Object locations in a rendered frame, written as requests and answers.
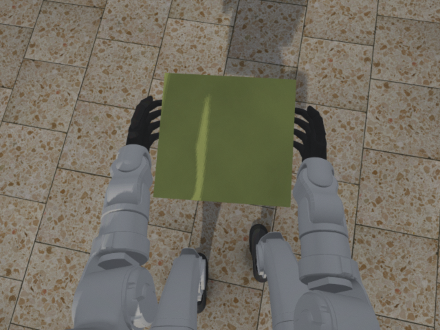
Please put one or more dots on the left robot forearm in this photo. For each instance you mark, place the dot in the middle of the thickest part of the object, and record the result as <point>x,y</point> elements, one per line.
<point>122,239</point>

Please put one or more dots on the left robot hand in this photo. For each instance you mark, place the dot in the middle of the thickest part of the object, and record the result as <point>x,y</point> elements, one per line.
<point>141,127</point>

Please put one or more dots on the robot left thigh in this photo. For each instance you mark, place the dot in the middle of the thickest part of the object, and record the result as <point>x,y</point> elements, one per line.
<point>177,308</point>

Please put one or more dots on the robot right upper arm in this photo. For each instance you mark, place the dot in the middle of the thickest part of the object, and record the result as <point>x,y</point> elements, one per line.
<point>322,310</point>

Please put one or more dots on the robot left upper arm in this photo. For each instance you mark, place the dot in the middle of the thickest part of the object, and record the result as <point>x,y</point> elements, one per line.
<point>115,299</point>

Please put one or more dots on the right robot forearm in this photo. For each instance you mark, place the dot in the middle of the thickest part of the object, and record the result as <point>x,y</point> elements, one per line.
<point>325,263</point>

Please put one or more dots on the carton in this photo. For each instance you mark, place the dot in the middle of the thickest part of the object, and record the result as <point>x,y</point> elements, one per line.
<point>226,139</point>

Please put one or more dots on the robot right foot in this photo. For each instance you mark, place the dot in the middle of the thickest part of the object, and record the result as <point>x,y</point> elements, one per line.
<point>256,232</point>

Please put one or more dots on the right robot hand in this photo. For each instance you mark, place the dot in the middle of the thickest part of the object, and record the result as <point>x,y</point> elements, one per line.
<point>314,141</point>

